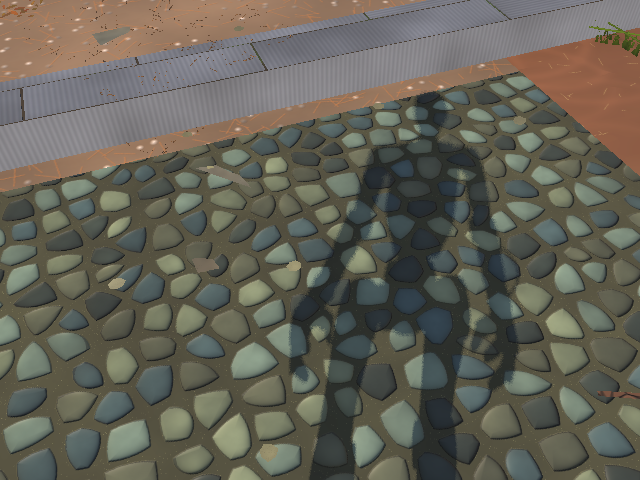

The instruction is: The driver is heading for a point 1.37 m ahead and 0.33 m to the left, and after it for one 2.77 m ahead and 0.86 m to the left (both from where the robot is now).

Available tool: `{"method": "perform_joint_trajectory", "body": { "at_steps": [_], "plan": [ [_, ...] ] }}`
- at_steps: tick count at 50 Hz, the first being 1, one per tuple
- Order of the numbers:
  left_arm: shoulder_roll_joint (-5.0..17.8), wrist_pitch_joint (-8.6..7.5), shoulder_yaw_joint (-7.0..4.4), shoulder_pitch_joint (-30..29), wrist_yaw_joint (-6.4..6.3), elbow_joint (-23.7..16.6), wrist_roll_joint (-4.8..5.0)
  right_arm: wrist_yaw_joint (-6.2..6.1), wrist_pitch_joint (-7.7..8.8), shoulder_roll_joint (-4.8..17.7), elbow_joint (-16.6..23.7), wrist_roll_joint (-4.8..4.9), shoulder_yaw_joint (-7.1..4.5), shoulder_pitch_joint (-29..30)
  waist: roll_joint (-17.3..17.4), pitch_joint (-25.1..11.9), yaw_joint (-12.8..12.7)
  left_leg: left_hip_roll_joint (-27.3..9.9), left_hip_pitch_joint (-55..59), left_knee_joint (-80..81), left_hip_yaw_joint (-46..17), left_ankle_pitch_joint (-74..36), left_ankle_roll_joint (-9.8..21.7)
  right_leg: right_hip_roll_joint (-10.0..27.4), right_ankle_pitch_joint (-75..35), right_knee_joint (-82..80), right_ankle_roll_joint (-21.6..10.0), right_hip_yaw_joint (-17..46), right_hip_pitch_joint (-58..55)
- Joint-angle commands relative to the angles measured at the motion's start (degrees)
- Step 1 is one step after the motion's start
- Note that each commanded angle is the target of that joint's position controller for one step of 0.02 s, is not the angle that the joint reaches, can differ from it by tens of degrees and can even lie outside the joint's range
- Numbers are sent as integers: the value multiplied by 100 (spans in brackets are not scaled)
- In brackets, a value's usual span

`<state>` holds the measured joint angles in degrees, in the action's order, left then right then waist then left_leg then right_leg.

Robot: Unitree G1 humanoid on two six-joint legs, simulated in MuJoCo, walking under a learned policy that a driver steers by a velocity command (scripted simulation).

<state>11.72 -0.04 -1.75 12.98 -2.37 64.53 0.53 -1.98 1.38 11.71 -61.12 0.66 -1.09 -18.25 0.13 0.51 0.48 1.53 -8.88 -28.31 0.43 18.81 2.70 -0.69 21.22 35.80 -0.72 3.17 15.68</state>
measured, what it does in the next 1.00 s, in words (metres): walks ahead: right foot, then left foot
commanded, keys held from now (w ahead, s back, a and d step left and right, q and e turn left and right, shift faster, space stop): w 1.00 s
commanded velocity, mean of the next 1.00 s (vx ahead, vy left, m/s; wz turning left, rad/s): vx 0.43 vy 0.00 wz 0.00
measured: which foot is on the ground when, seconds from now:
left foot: down 0.00-0.18, up 0.20-0.64, down 0.66-1.00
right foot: up 0.00-0.16, down 0.18-0.68, up 0.70-1.00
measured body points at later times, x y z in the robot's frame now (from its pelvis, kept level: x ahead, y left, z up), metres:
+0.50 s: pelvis +0.17 -0.05 +0.01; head +0.19 -0.06 +0.45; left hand +0.08 +0.18 -0.13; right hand +0.36 -0.29 -0.11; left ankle +0.35 +0.11 -0.68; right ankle +0.05 -0.14 -0.74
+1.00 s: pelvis +0.47 +0.00 +0.01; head +0.49 +0.00 +0.46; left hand +0.63 +0.26 -0.10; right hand +0.46 -0.26 -0.13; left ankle +0.43 +0.09 -0.74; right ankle +0.65 -0.18 -0.67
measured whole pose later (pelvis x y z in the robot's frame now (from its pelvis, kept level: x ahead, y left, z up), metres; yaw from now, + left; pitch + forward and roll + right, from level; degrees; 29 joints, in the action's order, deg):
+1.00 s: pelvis +0.47 +0.00 +0.01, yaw +0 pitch +1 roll +2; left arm 15.1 -4.9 -3.2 5.7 -0.6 51.7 0.4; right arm 0.6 5.5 13.5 -57.4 0.1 -2.4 -20.7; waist -2.0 0.1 3.5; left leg 4.5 -3.2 -12.0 3.4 10.1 4.0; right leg 8.4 -1.3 44.1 -0.7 2.4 40.1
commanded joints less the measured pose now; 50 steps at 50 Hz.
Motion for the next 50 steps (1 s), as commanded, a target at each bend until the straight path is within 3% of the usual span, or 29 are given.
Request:
{"method": "perform_joint_trajectory", "body": {
  "at_steps": [1, 3, 5, 7, 8, 9, 10, 11, 12, 13, 14, 16, 19, 22, 25, 28, 30, 31, 32, 33, 34, 35, 36, 37, 38, 40, 42, 46, 50],
  "plan": [
    [488, -298, -70, -604, 93, -490, 66, -38, 144, 1180, 168, 8, -299, -415, 861, 1051, 220, -2147, -365, 2215, -2869, 2558, 1252, 254, 501, 1346, -168, -213, 1564],
    [501, -424, -87, -585, 169, -538, 124, 12, 221, 1040, 271, 43, -292, -311, 665, 983, 129, -2039, 65, 2084, -2508, 1766, 1094, 479, 683, 1142, -269, -152, 1837],
    [460, -516, -102, -491, 212, -506, 144, 39, 218, 1070, 366, 122, -309, -129, 620, 759, -1, -1571, -157, 1861, -1672, 1083, 809, 332, 250, 67, -273, -460, 924],
    [435, -519, -169, 297, 236, -153, 124, 65, 160, 1123, 409, 156, -317, -70, 555, 436, -328, -1123, -1002, 1330, -1062, 827, 669, -123, -812, -724, -146, -919, -807],
    [491, -484, -222, 794, 224, 18, 118, 74, 168, 1067, 452, 140, -290, -29, 421, 286, -532, -943, -1365, 885, -872, 568, 577, -173, -819, -825, -133, -858, -1469],
    [747, -481, -303, 1407, 192, 111, 109, 107, 212, 770, 559, 91, -196, 175, -298, 134, -809, -538, -1964, -542, -353, 47, 295, 551, -304, -1378, -373, 251, -2152],
    [1492, -493, -443, 2137, 186, 141, 108, 123, 323, 328, 799, 15, -86, 193, -1793, -269, -900, 88, -3130, -2547, 263, 800, -66, 1944, 438, -2269, -1148, 2717, -2948],
    [1305, -593, -344, 2049, 247, 181, -17, 116, 404, 493, 902, 148, -133, 329, -1391, -147, -782, 12, -3699, -3802, -401, 1322, 12, 2435, 1433, -2697, -1638, 3982, -2607],
    [1014, -681, -240, 1428, 274, -29, -19, 153, 477, 687, 983, 269, -169, 479, -822, 392, -530, -366, -4179, -4281, -626, 806, 172, 2329, 1639, -2715, -1512, 3502, -2269],
    [809, -721, -164, 983, 315, -196, -16, 187, 523, 761, 957, 252, -189, 487, -607, 552, -370, -589, -4191, -4276, -562, 200, 249, 2022, 1179, -2737, -1278, 2772, -2019],
    [744, -720, -114, 720, 353, -310, -13, 188, 550, 809, 925, 164, -230, 489, -450, 584, -249, -746, -4062, -4000, -505, -273, 255, 1782, 433, -2780, -1094, 2173, -1819],
    [540, -657, -30, 805, 349, -325, -43, 233, 515, 834, 916, 80, -290, 529, -512, 512, -178, -889, -3585, -3459, -335, -794, 150, 1375, -918, -2837, -851, 1209, -1573],
    [712, -592, -29, 1191, 237, -270, -75, 273, 424, 598, 1090, 40, -243, 963, -412, 519, -246, -858, -3641, -2831, -73, -1232, -107, 1239, -2229, -2893, -954, 637, -1524],
    [858, -549, -38, 1246, 150, -359, -79, 296, 424, 431, 1436, 48, -144, 1824, -371, 666, -400, -696, -3299, -1494, 116, -1876, -213, 1095, -2430, -3054, -931, 259, -1171],
    [922, -543, -67, 1556, 122, -315, -17, 367, 429, 448, 1632, 90, -99, 2365, -422, 785, -521, -518, -2929, -724, 251, -2250, -169, 1175, -2356, -3170, -943, 112, -1236],
    [939, -497, -113, 1625, 108, -277, 44, 462, 465, 553, 1811, 112, -105, 2617, -434, 827, -405, -476, -2898, -285, 138, -2117, 45, 1429, -2853, -2930, -875, 35, -1855],
    [1066, -442, -173, 1476, 103, -340, 16, 496, 494, 760, 1789, 100, -191, 2302, -560, 473, -109, -282, -2316, -197, 220, -1778, 226, 1523, -4311, -2360, -753, -52, -2241],
    [1148, -397, -207, 1397, 103, -377, -16, 482, 491, 934, 1683, 98, -280, 1840, -709, 82, 161, -84, -1654, -284, 348, -1581, 333, 1503, -5432, -1773, -689, -114, -2338],
    [1107, -338, -195, 1297, 107, -426, -59, 445, 471, 1163, 1400, 117, -419, 883, -722, -492, 643, 97, -465, -259, 468, -1551, 491, 1286, -6072, -660, -558, -292, -2121],
    [989, -328, -129, 1239, 125, -557, -116, 384, 436, 1444, 1140, 85, -526, -187, -505, -1200, 1061, -572, 1360, -454, -281, -1454, 780, 1068, -4965, 908, -406, -363, -902],
    [137, -447, 92, 2022, 218, -624, -91, 375, 407, 1937, 951, -57, -637, -847, 1073, -2263, 668, -2148, 3497, 128, -3239, 88, 1774, -74, -1489, 3352, -21, -402, 1389],
    [341, -640, 58, 1853, 272, -513, 18, 387, 398, 1487, 930, -45, -488, -728, 1182, -2438, 724, -2376, 3436, 1165, -4635, 498, 1800, -252, 939, 4267, -124, 487, 2051],
    [811, -752, -78, 1214, 296, -771, 192, 385, 428, 1216, 985, 2, -400, -138, 995, -1333, 579, -2184, 2557, 1274, -3752, 412, 1453, 105, 695, 4560, -237, 424, 2591],
    [923, -801, -98, 772, 257, -902, 223, 391, 460, 1011, 1119, 0, -332, 434, 433, -735, 397, -1989, 1503, 1408, -2850, -209, 1270, 439, 134, 4335, -291, 254, 2460],
    [890, -783, -139, 590, 198, -939, 166, 427, 501, 859, 1150, -61, -288, 776, 108, -379, 181, -1776, 621, 1578, -2213, -822, 1155, 669, -273, 3946, -288, 153, 2180],
    [646, -605, -166, 839, 147, -901, 81, 483, 548, 620, 1087, -125, -217, 965, 346, -215, -174, -1423, -248, 1898, -1472, -1206, 1049, 919, -578, 3452, -287, 180, 1522],
    [510, -486, -164, 816, 127, -951, 57, 456, 566, 702, 947, -90, -229, 763, 373, -26, -256, -1336, -594, 2135, -1116, -1418, 1145, 990, -666, 3071, -211, 78, 1532],
    [645, -480, -210, -190, 126, -1354, -40, 270, 530, 999, 787, -86, -289, 283, 228, 263, -71, -1305, -335, 2331, -818, -1671, 1135, 1050, -1863, 1691, 15, 3, 2355],
    [514, -556, -140, -1078, 224, -1607, 0, 185, 477, 1108, 678, -12, -301, -136, 233, 337, 214, -1125, -108, 2324, -395, -1769, 912, 741, -2860, 180, 46, -289, 2035]
  ]
}}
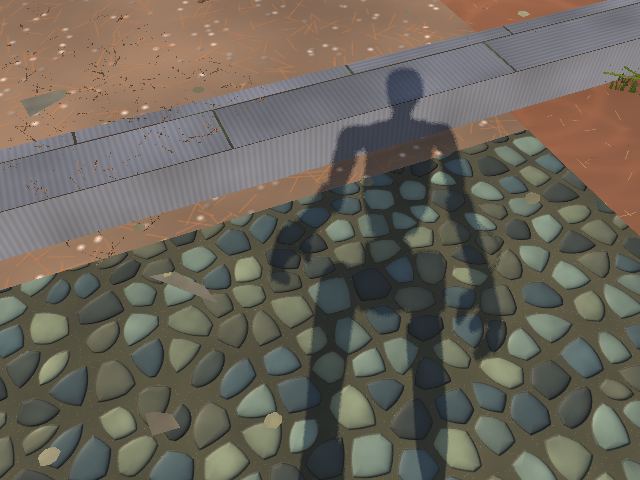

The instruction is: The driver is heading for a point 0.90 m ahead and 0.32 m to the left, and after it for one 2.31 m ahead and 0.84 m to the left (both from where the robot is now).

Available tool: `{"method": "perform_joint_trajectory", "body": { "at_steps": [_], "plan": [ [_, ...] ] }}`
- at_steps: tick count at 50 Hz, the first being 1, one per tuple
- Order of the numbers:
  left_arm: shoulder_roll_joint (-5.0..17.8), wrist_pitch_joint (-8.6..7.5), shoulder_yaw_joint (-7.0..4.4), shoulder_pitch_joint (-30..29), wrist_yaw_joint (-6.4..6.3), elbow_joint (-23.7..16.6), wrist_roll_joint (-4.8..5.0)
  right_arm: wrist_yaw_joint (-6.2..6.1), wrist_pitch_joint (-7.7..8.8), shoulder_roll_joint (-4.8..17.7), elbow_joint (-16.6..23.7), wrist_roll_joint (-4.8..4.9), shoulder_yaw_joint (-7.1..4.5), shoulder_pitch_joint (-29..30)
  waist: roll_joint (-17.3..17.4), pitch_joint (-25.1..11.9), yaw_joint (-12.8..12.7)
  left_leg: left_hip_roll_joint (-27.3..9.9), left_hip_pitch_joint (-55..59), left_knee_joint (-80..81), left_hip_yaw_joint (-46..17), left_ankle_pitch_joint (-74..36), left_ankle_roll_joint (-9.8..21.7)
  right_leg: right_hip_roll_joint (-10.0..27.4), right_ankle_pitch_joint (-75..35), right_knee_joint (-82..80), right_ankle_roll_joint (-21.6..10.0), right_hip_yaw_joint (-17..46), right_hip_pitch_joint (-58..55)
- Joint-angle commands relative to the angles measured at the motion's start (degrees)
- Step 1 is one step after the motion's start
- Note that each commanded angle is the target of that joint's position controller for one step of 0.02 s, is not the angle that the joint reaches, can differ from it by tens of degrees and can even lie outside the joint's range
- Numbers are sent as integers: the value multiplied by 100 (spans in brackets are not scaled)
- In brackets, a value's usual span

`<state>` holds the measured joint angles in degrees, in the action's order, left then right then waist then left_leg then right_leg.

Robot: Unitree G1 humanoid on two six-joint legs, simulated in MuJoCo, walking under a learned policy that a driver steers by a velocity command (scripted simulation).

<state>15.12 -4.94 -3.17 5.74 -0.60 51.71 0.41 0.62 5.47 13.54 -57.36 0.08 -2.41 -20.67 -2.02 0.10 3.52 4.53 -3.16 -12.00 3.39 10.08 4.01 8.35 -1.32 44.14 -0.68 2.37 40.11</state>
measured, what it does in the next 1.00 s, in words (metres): walks ahead, turning left: right foot, then left foot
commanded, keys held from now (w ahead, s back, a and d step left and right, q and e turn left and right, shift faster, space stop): w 0.20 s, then w+q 0.80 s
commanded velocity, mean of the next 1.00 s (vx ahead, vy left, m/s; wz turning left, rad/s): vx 0.50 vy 0.00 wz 0.34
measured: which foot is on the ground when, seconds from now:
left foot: down 0.00-0.22, up 0.24-0.74, down 0.76-1.00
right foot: up 0.00-0.18, down 0.20-0.76, up 0.78-1.00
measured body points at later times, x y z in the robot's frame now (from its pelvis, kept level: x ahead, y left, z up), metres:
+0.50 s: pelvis +0.30 -0.07 +0.00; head +0.31 -0.07 +0.45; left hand +0.29 +0.20 -0.14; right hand +0.44 -0.33 -0.13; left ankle +0.41 +0.13 -0.67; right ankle +0.27 -0.15 -0.75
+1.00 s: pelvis +0.57 +0.04 +0.00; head +0.60 +0.06 +0.45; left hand +0.64 +0.36 -0.10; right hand +0.74 -0.19 -0.12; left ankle +0.55 +0.10 -0.75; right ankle +0.73 -0.11 -0.68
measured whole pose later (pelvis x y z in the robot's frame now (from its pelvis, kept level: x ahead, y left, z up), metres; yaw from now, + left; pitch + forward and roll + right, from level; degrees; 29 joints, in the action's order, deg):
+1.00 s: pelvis +0.57 +0.04 +0.00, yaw +24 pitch +2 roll +0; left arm 16.5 -6.3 -3.8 4.1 -0.6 45.1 -0.6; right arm 0.4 3.4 14.4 -45.9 0.8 -4.6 -17.3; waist -1.4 1.9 2.2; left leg 6.7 -11.5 -19.8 -3.4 9.7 6.3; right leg 6.5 12.7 53.6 2.4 4.4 36.5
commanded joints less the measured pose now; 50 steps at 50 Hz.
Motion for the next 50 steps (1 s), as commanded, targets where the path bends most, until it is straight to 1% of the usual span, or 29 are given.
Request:
{"method": "perform_joint_trajectory", "body": {
  "at_steps": [1, 4, 6, 8, 9, 10, 11, 12, 13, 14, 15, 17, 19, 21, 24, 27, 32, 35, 36, 37, 38, 39, 40, 41, 42, 43, 44, 47, 50],
  "plan": [
    [171, -70, 18, -539, 74, -380, 31, -80, 55, 947, 250, 65, -176, -29, 449, 408, -19, -1463, -537, 665, -679, -857, 773, -216, -653, -848, 46, -238, -439],
    [223, -98, 43, -971, 177, -581, 70, -92, -34, 960, 95, 96, -199, -337, 446, 525, 86, -1734, 183, 399, -733, -959, 750, -287, -366, -1271, -45, -189, -220],
    [326, -132, 24, -1029, 248, -683, 76, -112, -104, 1015, 53, 103, -238, -364, 494, 489, 2, -1935, 624, 113, -804, -1295, 674, -341, 80, -1465, -186, -174, -243],
    [544, -163, -68, -580, 275, -617, 82, -123, -169, 1106, 97, 98, -273, -193, 655, 183, -316, -1942, 798, -470, -747, -2552, 543, -571, 514, -1590, -356, -361, -1016],
    [740, -169, -189, 163, 259, -397, 72, -122, -205, 1055, 138, 85, -250, -75, 646, -264, -714, -1699, 671, -1347, -539, -3426, 417, -770, 510, -1689, -500, -532, -2028],
    [1094, -166, -333, 1267, 213, -100, 32, -124, -213, 861, 240, 23, -161, -77, 457, -1051, -1122, -1385, -143, -2762, -299, -3040, 234, -391, 402, -1460, -783, -122, -3716],
    [1698, -126, -493, 2072, 180, 51, -69, -53, -109, 190, 324, -5, 46, -761, -817, -1993, -994, -465, -2625, -5152, -20, -732, -220, 1174, 1215, -1662, -1692, 2417, -6203],
    [1288, -107, -364, 2147, 188, 67, -35, -33, 37, 249, 233, 90, 57, -703, -1136, -2373, -1071, -112, -3524, -6144, -914, 2245, -195, 1591, 1774, -2579, -1876, 3988, -6507],
    [938, -126, -247, 1687, 171, 3, -8, -23, 121, 854, 376, 284, -116, -152, -777, -1467, -1039, -457, -4037, -6559, -1178, 2014, -62, 1398, 1903, -2668, -1500, 3135, -5788],
    [732, -137, -179, 1152, 155, -130, -17, -51, 140, 922, 485, 325, -138, 219, -454, -891, -858, -803, -4003, -6377, -1006, 1449, -5, 1211, 1543, -2796, -1268, 2247, -4895],
    [512, -161, -114, 761, 174, -163, -40, -98, 101, 855, 495, 257, -166, 403, -166, -462, -685, -1018, -3768, -5982, -931, 1005, -25, 972, 1206, -3052, -1122, 1612, -4086],
    [302, -216, -65, 479, 202, -116, -118, -124, -91, 616, 414, 201, -209, 167, -385, -164, -358, -1254, -3108, -5542, -974, 523, -55, 640, 866, -3437, -926, 790, -3219],
    [401, -254, -103, 573, 180, -7, -143, -120, -222, 400, 412, 207, -203, 95, -298, -10, -258, -1270, -3113, -5414, -967, 257, -103, 577, 367, -3634, -971, 274, -2962],
    [523, -264, -145, 684, 113, 67, -166, -127, -271, 418, 547, 178, -235, 368, -173, 139, -266, -1254, -3508, -5060, -1064, -217, -164, 576, -26, -3723, -994, -92, -3037],
    [587, -235, -157, 772, 13, 103, -166, -65, -232, 391, 740, 128, -245, 815, -114, 242, -339, -1173, -3723, -4074, -996, -1085, -222, 486, -289, -3783, -894, -600, -3236],
    [692, -193, -175, 952, -63, 133, -116, 47, -210, 270, 978, 92, -177, 1448, -22, 415, -551, -1116, -3617, -3170, -558, -1592, -204, 484, -305, -3866, -804, -996, -3418],
    [825, 24, -241, 1435, -104, 281, -12, 243, -213, 220, 1474, 112, -122, 2176, 45, 617, -744, -983, -4061, -2529, -161, -951, 5, 854, -1196, -3329, -755, -1283, -4629],
    [1067, 152, -313, 1199, -160, 147, 27, 328, -239, 486, 1610, 135, -248, 1843, -284, 185, -358, -486, -3075, -2508, 345, -111, 299, 880, -3807, -2284, -575, -1529, -4823],
    [1142, 199, -332, 1109, -180, 99, 26, 328, -250, 689, 1529, 158, -357, 1301, -370, -140, -31, -253, -2337, -2494, 454, 97, 444, 825, -4452, -1470, -501, -1583, -4715],
    [1149, 220, -319, 976, -187, 39, 50, 273, -253, 1012, 1325, 170, -538, 405, -264, -612, 465, -37, -996, -2056, 394, -251, 664, 607, -4172, -258, -323, -1676, -4211],
    [988, 158, -252, 1049, -177, -102, -45, 125, -312, 1560, 1158, 149, -734, -395, 482, -1148, 710, -849, 724, -1839, -1023, -205, 1016, 294, -2044, 1570, -60, -1687, -2744],
    [129, -60, 0, 1493, -55, -401, -115, 95, -277, 1982, 1325, 168, -772, -83, 1789, -1701, -13, -2283, 2533, -1029, -4512, 430, 2248, -1119, 3199, 3734, 305, -900, -213],
    [623, -355, -80, 873, 63, -542, 114, 104, -243, 1520, 1347, 77, -614, -330, 1091, -2070, 381, -2379, 2730, -430, -5008, 613, 2153, -971, 3298, 4050, 108, 345, 455],
    [744, -466, -111, 420, 105, -699, 289, 90, -180, 1185, 1340, 36, -533, -147, 842, -1338, 364, -2191, 2208, -473, -4060, 235, 1848, -679, 2881, 3815, -62, 335, 779],
    [685, -491, -103, 382, 72, -678, 209, 110, -122, 979, 1405, 70, -475, 284, 197, -762, 34, -1911, 1228, -468, -3293, -396, 1609, -396, 2441, 3160, -96, 310, 540],
    [767, -438, -169, 376, 20, -614, 39, 102, -102, 761, 1498, 83, -408, 661, 99, -534, -177, -1684, 480, -412, -2748, -916, 1437, -213, 2246, 2618, -53, 268, 107],
    [784, -349, -204, 500, 20, -610, -16, 79, -99, 707, 1594, 40, -372, 846, 183, -403, -355, -1557, -64, -282, -2525, -1222, 1412, -125, 2110, 2384, 7, 280, -283],
    [588, -163, -190, 436, -1, -743, -113, -15, -83, 955, 1624, 66, -423, 755, 227, -210, -483, -1385, -800, -47, -2135, -1765, 1425, -145, 1766, 1524, 286, 114, -536],
    [451, -133, -125, -250, -11, -992, -133, -122, -116, 1122, 1613, 96, -470, 538, 406, -19, -281, -1049, -1131, -44, -1731, -1634, 1173, -363, 634, 144, 445, 0, -603]
  ]
}}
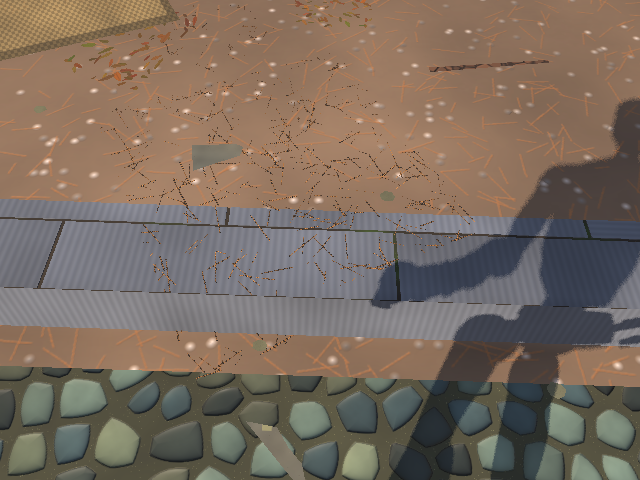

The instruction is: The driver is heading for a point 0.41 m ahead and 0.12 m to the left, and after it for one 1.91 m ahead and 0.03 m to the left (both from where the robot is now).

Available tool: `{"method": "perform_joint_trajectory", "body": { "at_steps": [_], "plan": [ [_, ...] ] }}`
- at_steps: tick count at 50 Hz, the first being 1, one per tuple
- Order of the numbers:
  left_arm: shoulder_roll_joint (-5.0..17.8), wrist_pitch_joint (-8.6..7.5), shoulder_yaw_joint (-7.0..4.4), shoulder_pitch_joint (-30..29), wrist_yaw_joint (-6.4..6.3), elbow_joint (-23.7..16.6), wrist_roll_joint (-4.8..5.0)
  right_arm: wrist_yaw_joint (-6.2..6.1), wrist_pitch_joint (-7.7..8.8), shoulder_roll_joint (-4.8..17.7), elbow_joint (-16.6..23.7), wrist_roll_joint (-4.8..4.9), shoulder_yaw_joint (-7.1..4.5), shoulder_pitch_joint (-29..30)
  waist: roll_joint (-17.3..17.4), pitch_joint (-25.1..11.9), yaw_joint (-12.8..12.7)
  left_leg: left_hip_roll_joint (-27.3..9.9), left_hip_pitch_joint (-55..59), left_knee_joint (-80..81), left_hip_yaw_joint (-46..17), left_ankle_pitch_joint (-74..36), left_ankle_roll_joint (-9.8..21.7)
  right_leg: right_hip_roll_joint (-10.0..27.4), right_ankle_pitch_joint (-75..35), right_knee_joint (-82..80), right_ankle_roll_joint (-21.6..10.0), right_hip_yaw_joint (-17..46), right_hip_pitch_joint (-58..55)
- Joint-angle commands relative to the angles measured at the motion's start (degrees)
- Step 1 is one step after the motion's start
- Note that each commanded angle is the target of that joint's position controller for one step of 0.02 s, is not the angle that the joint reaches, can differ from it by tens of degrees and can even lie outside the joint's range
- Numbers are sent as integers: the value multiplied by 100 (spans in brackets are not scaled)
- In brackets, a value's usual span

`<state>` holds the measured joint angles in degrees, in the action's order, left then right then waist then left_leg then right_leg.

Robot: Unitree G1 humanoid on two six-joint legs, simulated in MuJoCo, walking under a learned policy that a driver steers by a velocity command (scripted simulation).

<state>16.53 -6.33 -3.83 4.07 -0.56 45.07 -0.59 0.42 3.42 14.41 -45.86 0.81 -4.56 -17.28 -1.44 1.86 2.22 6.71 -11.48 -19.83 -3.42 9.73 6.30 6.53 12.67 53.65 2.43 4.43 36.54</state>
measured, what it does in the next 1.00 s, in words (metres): walks ahead, turning left: right foot, then left foot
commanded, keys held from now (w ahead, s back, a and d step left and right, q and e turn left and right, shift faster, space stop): w+q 0.72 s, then w+e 0.28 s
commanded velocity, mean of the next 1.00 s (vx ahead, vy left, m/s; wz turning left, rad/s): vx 0.50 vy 0.00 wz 0.45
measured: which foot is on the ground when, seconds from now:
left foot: down 0.00-0.22, up 0.24-0.72, down 0.74-1.00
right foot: up 0.00-0.20, down 0.22-0.74, up 0.76-1.00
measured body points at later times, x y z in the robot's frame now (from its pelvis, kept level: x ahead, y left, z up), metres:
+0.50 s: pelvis +0.27 -0.04 +0.00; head +0.31 -0.05 +0.45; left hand +0.23 +0.24 -0.11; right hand +0.49 -0.26 -0.12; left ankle +0.28 +0.10 -0.67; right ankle +0.27 -0.14 -0.75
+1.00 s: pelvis +0.49 +0.10 +0.00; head +0.50 +0.13 +0.45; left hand +0.45 +0.37 -0.14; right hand +0.67 -0.10 -0.12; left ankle +0.45 +0.13 -0.75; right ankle +0.59 -0.02 -0.65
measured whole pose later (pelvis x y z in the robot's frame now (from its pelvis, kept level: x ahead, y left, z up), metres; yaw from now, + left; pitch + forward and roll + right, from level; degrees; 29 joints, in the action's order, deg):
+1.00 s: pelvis +0.49 +0.10 +0.00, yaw +25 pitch +0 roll +0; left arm 14.9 -0.6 -2.3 15.0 1.4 49.1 -1.4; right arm 0.2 4.3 13.5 -48.9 -1.4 -1.5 -16.0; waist -2.5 2.6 0.0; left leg 5.0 -5.7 -16.0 6.4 10.8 6.8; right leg 4.3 12.9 64.2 -0.5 1.3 34.5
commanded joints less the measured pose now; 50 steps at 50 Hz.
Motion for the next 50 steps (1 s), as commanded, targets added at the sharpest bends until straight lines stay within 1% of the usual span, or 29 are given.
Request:
{"method": "perform_joint_trajectory", "body": {
  "at_steps": [1, 3, 6, 8, 10, 11, 12, 13, 14, 15, 16, 17, 19, 21, 26, 28, 31, 34, 35, 36, 37, 38, 39, 40, 41, 42, 44, 46, 50],
  "plan": [
    [-6, 258, 119, 127, 147, -321, -371, 10, 33, 1108, 195, -177, -252, -193, 641, -185, -174, -949, -394, 650, -750, -1748, 699, -230, -995, -909, 145, -621, -603],
    [118, 390, 127, -181, 222, -450, -251, 78, -13, 945, 210, -160, -238, -366, 711, -169, 38, -910, -361, 539, -822, -1640, 553, -308, -1372, -1268, 114, -663, -742],
    [342, 349, 125, -635, 210, -689, -154, 51, -45, 1054, 251, -221, -272, -487, 646, -106, 202, -1201, 161, 348, -1342, -1410, 549, -345, -1210, -1758, 83, -484, -644],
    [519, 273, 80, -423, 188, -721, -152, -16, -40, 1188, 324, -261, -314, -357, 640, -124, 45, -1405, 428, 79, -1734, -1317, 421, -386, -801, -2167, -13, -291, -988],
    [688, 175, 0, 421, 125, -527, -143, -26, -9, 1257, 373, -253, -327, -115, 624, -314, -383, -1316, 339, -635, -1852, -1815, 254, -568, -276, -2505, -180, -347, -2006],
    [859, 79, -69, 1129, 59, -361, -199, 13, 35, 1073, 372, -211, -264, -97, 241, -705, -731, -878, 99, -1743, -1536, -1841, 113, -334, -186, -2876, -340, -123, -2981],
    [1348, 46, -162, 1922, -39, -348, -342, 47, 70, 598, 585, -60, -125, -188, -671, -1555, -941, -337, -743, -3444, -827, -540, -85, 1038, 1084, -3262, -665, 1383, -4307],
    [1824, 138, -296, 1738, -13, -301, -336, 53, 45, 472, 753, -47, -79, -747, -2071, -1678, -436, 268, -2315, -4406, -290, 2360, -166, 1937, 1630, -4105, -1187, 3908, -4883],
    [1177, 210, -187, 1355, 24, -410, -251, 4, -73, 838, 432, -196, -102, -734, -883, -1041, -321, -336, -2676, -4974, -420, 1939, -103, 1837, 2514, -4039, -1221, 3649, -4334],
    [682, 228, -66, 1068, 44, -480, -188, 65, -97, 871, 387, -225, -106, -398, -207, -501, -342, -519, -2545, -4878, -346, 1394, -136, 1532, 2229, -4103, -1111, 2729, -3673],
    [486, 231, -4, 926, 47, -451, -176, 118, -120, 798, 401, -231, -90, -196, -109, -254, -296, -695, -2372, -4642, -273, 1081, -201, 1240, 1321, -4193, -982, 1884, -3285],
    [421, 204, 22, 1014, 23, -358, -161, 163, -165, 763, 429, -303, -83, -59, -336, -133, -304, -820, -2299, -4488, -214, 948, -261, 1038, 476, -4232, -918, 1256, -3128],
    [443, 101, 11, 1257, 45, -199, -119, 237, -260, 678, 429, -329, -47, -19, -517, -182, -293, -872, -2235, -4507, -102, 692, -337, 862, -767, -4238, -895, 530, -3142],
    [466, 24, -9, 1415, 87, -95, -62, 274, -299, 606, 517, -306, -10, 229, -457, -188, -286, -937, -2497, -4430, -45, 453, -387, 874, -1598, -4258, -965, 78, -3323],
    [504, 37, -34, 1639, 82, 96, -72, 373, -276, 430, 772, -290, 110, 1113, -434, 65, -412, -1045, -2802, -3347, 282, -331, -520, 771, -2118, -4422, -1003, -839, -3458],
    [537, 47, -39, 1670, 70, 146, -70, 428, -253, 339, 877, -276, 172, 1497, -441, 164, -480, -1033, -2551, -2626, 487, -644, -471, 710, -2156, -4428, -934, -1158, -3429],
    [659, 80, -62, 1823, 27, 266, -59, 460, -254, 327, 1009, -325, 217, 1873, -412, 253, -513, -930, -2215, -1923, 831, -503, -263, 810, -2714, -4251, -833, -1449, -3636],
    [869, 189, -102, 1888, -31, 362, -58, 395, -261, 463, 977, -371, 168, 1672, -519, 15, -339, -534, -1636, -1580, 1110, 186, 67, 905, -4712, -3363, -727, -1710, -4058],
    [935, 249, -108, 1872, -47, 365, -54, 339, -225, 540, 878, -376, 125, 1314, -516, -240, -178, -311, -1258, -1442, 1166, 387, 203, 903, -5436, -2662, -714, -1762, -4175],
    [982, 310, -108, 1809, -53, 337, -20, 281, -167, 631, 675, -399, 60, 627, -407, -661, 149, -116, -388, -1067, 1141, 276, 382, 848, -5370, -1607, -660, -1853, -3941],
    [846, 313, -45, 1830, -44, 249, -35, 198, -128, 885, 378, -489, -54, -281, -12, -1204, 531, -481, 1110, -755, 491, 213, 594, 716, -3928, -222, -523, -1859, -2903],
    [-2, 283, 173, 2263, 76, -98, -13, 100, -129, 1500, 418, -480, -179, -314, 1543, -1854, 126, -2435, 3165, -723, -2203, -195, 1225, -85, 1329, 1673, -226, -1818, -454],
    [526, 310, 53, 1900, 60, -84, -46, 22, -214, 1552, 466, -270, -210, -698, 981, -2237, 472, -2945, 3111, 95, -3605, -387, 1525, -558, 1872, 2586, -199, -844, 115],
    [582, 321, 36, 1412, 66, -150, 3, -36, -220, 1339, 394, -226, -154, -301, 478, -1360, 360, -2720, 2486, 174, -2431, -788, 1307, -207, 1163, 2528, -288, -529, 419],
    [417, 272, 105, 1355, 80, -98, 51, -49, -162, 969, 355, -218, -40, 20, 358, -747, 149, -2476, 1608, 317, -1775, -1367, 1100, -70, 807, 2064, -332, -471, 170],
    [361, 299, 113, 1450, 94, 28, 25, -52, -89, 753, 299, -233, 44, 219, 218, -450, -87, -2200, 1050, 483, -1222, -1840, 820, 59, 666, 1617, -344, -387, -209],
    [309, 474, 117, 1882, 122, 291, -86, -41, 56, 541, 212, -227, 145, 392, 346, -375, -349, -1968, 430, 727, -510, -2501, 552, -9, 520, 1333, -314, -288, -896],
    [275, 552, 75, 1990, 174, 386, -87, -23, 163, 598, 79, -206, 143, 280, 391, -385, -419, -1866, 467, 813, -114, -2944, 452, -151, 315, 1375, -322, -282, -807],
    [137, 613, 46, 1526, 195, 339, -97, -62, 208, 583, -133, -212, 160, -42, 606, -207, -267, -1744, 695, 980, 459, -2744, 193, -241, -334, 1399, -259, -353, -158]
  ]
}}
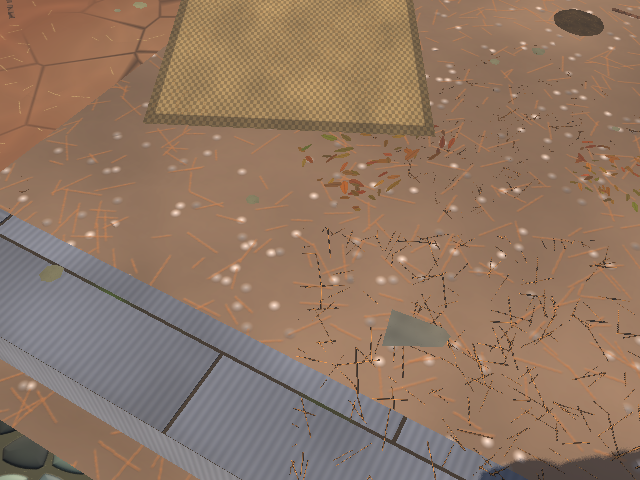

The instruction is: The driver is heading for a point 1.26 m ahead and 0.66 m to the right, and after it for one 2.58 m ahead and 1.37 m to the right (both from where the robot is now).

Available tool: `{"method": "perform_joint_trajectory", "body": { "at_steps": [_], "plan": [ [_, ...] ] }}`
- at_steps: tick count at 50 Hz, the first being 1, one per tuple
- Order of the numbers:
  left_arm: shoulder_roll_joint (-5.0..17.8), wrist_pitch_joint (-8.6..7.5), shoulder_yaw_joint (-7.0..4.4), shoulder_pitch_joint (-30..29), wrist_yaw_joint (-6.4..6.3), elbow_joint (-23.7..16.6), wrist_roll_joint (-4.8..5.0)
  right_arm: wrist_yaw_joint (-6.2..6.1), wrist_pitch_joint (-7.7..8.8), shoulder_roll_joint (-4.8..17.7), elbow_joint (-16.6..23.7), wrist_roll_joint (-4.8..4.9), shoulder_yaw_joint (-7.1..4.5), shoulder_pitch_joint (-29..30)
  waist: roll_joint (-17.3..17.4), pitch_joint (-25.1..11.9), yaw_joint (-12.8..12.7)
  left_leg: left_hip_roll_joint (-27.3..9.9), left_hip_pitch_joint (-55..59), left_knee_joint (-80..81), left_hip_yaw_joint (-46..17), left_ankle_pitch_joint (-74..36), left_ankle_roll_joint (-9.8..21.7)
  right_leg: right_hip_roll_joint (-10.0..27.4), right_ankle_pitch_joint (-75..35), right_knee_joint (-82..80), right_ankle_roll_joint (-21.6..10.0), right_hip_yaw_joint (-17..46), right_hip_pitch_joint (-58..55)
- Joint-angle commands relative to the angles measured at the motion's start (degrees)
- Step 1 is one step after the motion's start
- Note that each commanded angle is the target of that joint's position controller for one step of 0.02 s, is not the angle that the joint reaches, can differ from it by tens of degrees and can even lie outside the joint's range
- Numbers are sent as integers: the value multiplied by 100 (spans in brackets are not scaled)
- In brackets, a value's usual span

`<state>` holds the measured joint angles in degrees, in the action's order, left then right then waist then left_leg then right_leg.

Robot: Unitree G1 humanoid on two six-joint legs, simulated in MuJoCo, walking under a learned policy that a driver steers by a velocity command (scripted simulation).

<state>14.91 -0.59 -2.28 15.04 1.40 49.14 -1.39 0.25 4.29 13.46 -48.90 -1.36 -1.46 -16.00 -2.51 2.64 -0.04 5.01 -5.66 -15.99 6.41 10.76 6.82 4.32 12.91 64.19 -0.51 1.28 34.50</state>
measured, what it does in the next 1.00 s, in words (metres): climbs, turning right: right foot 0.16 m higher, then left foot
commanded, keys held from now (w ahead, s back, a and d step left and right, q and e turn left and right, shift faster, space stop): w+e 1.00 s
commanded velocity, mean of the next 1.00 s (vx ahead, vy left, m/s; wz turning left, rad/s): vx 0.50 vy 0.00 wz -0.51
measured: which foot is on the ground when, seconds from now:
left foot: down 0.00-0.42, up 0.44-0.86, down 0.88-1.00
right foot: up 0.00-0.38, down 0.40-0.88, up 0.90-1.00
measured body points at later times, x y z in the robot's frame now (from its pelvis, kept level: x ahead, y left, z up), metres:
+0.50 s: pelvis +0.31 -0.08 +0.03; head +0.35 -0.05 +0.48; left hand +0.53 +0.09 -0.10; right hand +0.29 -0.33 -0.09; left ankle +0.15 +0.08 -0.52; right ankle +0.38 -0.11 -0.59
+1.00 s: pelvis +0.64 -0.15 +0.15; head +0.65 -0.16 +0.60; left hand +0.88 +0.02 +0.04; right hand +0.63 -0.46 +0.07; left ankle +0.74 -0.10 -0.59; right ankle +0.47 -0.17 -0.47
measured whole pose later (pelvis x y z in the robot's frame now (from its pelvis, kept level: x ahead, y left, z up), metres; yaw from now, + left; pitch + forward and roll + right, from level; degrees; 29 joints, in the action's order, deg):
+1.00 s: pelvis +0.64 -0.15 +0.15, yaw -36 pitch +2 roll +2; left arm 16.9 -2.1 -2.6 17.1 0.3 40.7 1.2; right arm -0.9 6.0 15.4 -37.3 -0.4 -2.7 -9.1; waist -1.9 -0.4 -0.9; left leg 3.7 -20.1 -26.1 2.6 8.3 3.2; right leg -4.0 21.0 74.8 -2.5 5.7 24.5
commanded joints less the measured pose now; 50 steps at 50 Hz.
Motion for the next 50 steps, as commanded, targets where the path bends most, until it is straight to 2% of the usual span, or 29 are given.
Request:
{"method": "perform_joint_trajectory", "body": {
  "at_steps": [1, 6, 10, 14, 16, 17, 19, 20, 21, 22, 23, 25, 26, 27, 29, 31, 32, 34, 35, 37, 39, 41, 43, 44, 45, 46, 47, 48, 50],
  "plan": [
    [262, 90, -109, 374, -47, -60, -32, -65, 122, 644, 92, -1, -153, -377, 867, -279, 18, -1662, 309, 634, -589, -2421, 233, -13, -236, 839, 25, -125, 380],
    [-67, 139, -118, -665, -279, -423, -29, -110, 101, 433, -469, -142, -74, -1445, 371, 467, 215, -2261, 1648, 478, -1053, -971, 661, -260, 1350, 4690, -328, 48, 3926],
    [-480, 105, 124, -1722, -329, -1042, 62, -66, 208, 358, -863, -213, 42, -1833, 185, 777, 188, -2273, 1683, 400, -780, -501, 281, -460, 1997, 5620, -640, -41, 5416],
    [-850, 127, 528, -2785, -254, -1965, 82, -116, 221, 242, -1258, -22, 233, -1916, 335, 1100, 9, -1823, 569, 1114, 33, -1026, -187, -353, 2257, 4194, -713, -976, 5094],
    [-828, 171, 641, -2077, -76, -1917, 69, -282, 122, 408, -1097, 138, 257, -1381, 226, 444, -434, -1582, -355, 1468, 872, -4231, -127, -335, 1462, 2230, -864, -1561, 2214],
    [-615, 181, 581, -1781, -37, -1644, 78, -324, 140, 474, -857, 365, 265, -1395, 96, -149, -358, -1648, -676, 873, 875, -7716, -55, -865, 1170, 1882, -882, -2195, 486],
    [-181, 233, 369, -216, -53, -1234, 57, -345, 149, 1472, -598, 408, -19, -1135, 1256, -1573, -1230, -2123, 101, -1412, 572, -11124, -150, -1355, 1292, 1078, -1049, -1837, -1264],
    [138, 202, 197, 540, 0, -1008, 15, -242, 81, 1759, -315, 439, -172, -903, 1778, -2126, -1530, -2052, 286, -3101, 543, -11153, -167, -1499, 1483, -11, -1372, -935, -2027],
    [895, 151, -96, 717, -10, -799, 97, -66, 164, 1294, 73, 315, -125, -823, 674, -2215, -1428, -936, -1781, -6151, 458, -5685, -443, -261, 1688, -1478, -2225, 2250, -3246],
    [1453, 256, -315, 461, -146, -818, 129, 183, 285, 1144, 358, 115, -191, -441, -290, -2843, -1061, 276, -2834, -8388, -561, -198, -656, 715, 139, -3752, -2572, 5805, -3717],
    [1407, 241, -388, 84, -203, -821, 142, 300, 324, 773, 682, -34, -122, -445, 139, -2685, -659, -133, -3375, -8948, -1384, -417, -450, 755, 1206, -4111, -2258, 6014, -3532],
    [560, 94, -196, -45, -258, -289, 0, 160, 178, 116, 878, -75, 44, -47, 1165, -333, -118, -496, -4025, -8553, -1230, -167, -347, 470, 1320, -3886, -1701, 4555, -1331],
    [111, 3, -87, -220, -284, -166, -99, 39, 49, -121, 1049, -132, 133, 25, 1181, 62, 232, -637, -4033, -8392, -1235, 108, -342, 249, 460, -3562, -1591, 3736, -546],
    [-585, -339, 240, -281, -28, -465, -160, 110, 179, 117, 1207, 131, 123, 252, 781, -461, 248, -505, -3775, -9482, -1463, 709, -158, 104, 150, -3957, -1458, 3506, -408],
    [-371, -532, 206, -283, 127, -210, 62, 100, 148, -92, 1381, 137, 254, 20, 188, -350, 645, -657, -4747, -9961, -1380, 491, 26, -78, -304, -4124, -1367, 2699, -600],
    [78, -508, 81, -588, 127, -330, 365, 69, 183, -98, 1736, -37, 377, 444, 652, 45, 881, -872, -4390, -7574, -1012, 139, -63, -730, -588, -4276, -1112, 1527, 95],
    [81, -477, 72, -490, 67, -368, 416, 11, 216, 80, 1896, -131, 359, 976, 878, 153, 676, -911, -4020, -6159, -695, 13, -221, -978, -389, -4490, -1082, 1286, 338],
    [140, -484, 56, 90, -59, -416, 345, -79, 323, 117, 2030, -186, 319, 1548, 404, -490, 202, -714, -3279, -4803, -194, -903, -506, -935, -2249, -4536, -1060, 1228, -375],
    [294, -438, -5, 356, -156, -366, 411, -81, 321, 42, 2117, -161, 340, 1706, 111, -748, 51, -612, -2897, -3904, -166, -1225, -619, -995, -2451, -4509, -945, 1065, -835],
    [538, -358, -91, 875, -272, -384, 362, -59, 299, -7, 2262, 140, 309, 2333, -115, -820, -274, -141, -2487, -2217, -74, -1171, -762, -854, -3072, -4722, -788, 1284, -1734],
    [690, -302, -143, 911, -305, -433, 333, 0, 255, 449, 2182, 323, 93, 2229, -623, -900, -184, 98, -2222, -1236, -312, -1236, -783, -622, -3666, -4452, -679, 1748, -2782],
    [733, -229, -193, 740, -347, -561, 350, 32, 253, 798, 2002, 341, -108, 1856, -797, -969, 16, 76, -1949, -747, -617, -1106, -607, -400, -4287, -3783, -539, 1996, -3594],
    [661, -147, -183, 53, -314, -893, 237, 8, 321, 980, 1648, 291, -239, 625, -758, -1511, 605, -518, -353, -406, -1066, -1431, -244, -425, -4323, -2298, -382, 1906, -3350],
    [338, -205, -64, -108, -225, -1137, 66, -37, 321, 1138, 1477, 117, -288, -373, -326, -2351, 896, -1463, 1440, -1097, -1780, -1197, 142, -612, -2561, -962, -488, 1639, -2279],
    [-241, -240, 88, 1021, -135, -1240, 95, -62, 308, 1256, 1424, -63, -318, -477, 1615, -2812, 235, -2934, 3536, -953, -4395, -985, 1347, -1378, 1993, 576, -169, 1248, 148],
    [353, -257, 38, 1178, -118, -1120, 282, -103, 269, 882, 1525, 32, -333, -242, 1650, -2494, 332, -3109, 2978, -414, -5239, 1225, 1458, -786, 1822, 1572, -217, 1044, 885],
    [743, -248, -85, 435, -98, -1227, 313, -168, 246, 481, 1568, 95, -257, 80, 954, -1424, 478, -2751, 1943, -80, -4386, 1872, 1090, -554, 1176, 1824, -183, 907, 1134],
    [781, -261, -113, -45, -90, -1402, 264, -173, 219, 485, 1529, 117, -212, 324, 425, -784, 347, -2445, 920, 138, -3613, 1318, 783, -387, 730, 1759, -145, 706, 992],
    [674, -275, -152, -144, -76, -1553, 293, -115, 255, 505, 1419, 58, -191, 411, 350, -334, 63, -1961, -37, 400, -2613, 388, 584, -131, 375, 1521, -104, 698, 739]
  ]
}}
Velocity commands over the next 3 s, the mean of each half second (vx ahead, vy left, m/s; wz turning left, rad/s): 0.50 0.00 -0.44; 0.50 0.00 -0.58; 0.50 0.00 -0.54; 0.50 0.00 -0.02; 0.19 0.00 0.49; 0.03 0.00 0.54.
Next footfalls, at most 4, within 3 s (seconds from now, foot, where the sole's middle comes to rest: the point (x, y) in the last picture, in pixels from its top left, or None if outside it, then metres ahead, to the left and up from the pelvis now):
0.40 right None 0.42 -0.12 -0.62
0.88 left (380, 318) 0.77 -0.13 -0.62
1.42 right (557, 299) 0.83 -0.53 -0.62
1.92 left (551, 183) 1.20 -0.60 -0.62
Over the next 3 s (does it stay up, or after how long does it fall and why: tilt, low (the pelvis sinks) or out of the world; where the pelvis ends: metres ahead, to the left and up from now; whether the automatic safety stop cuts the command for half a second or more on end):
stays up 1.17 -0.66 0.16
